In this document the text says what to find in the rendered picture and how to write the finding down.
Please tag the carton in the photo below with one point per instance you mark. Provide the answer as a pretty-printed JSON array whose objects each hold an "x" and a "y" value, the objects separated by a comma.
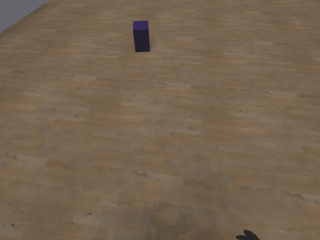
[{"x": 141, "y": 36}]

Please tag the robot right hand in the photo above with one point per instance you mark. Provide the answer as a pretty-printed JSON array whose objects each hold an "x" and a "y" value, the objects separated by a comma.
[{"x": 249, "y": 235}]

